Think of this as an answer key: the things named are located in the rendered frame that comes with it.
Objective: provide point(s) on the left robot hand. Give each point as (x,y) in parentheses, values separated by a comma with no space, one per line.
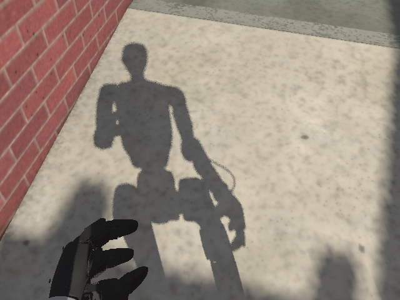
(84,259)

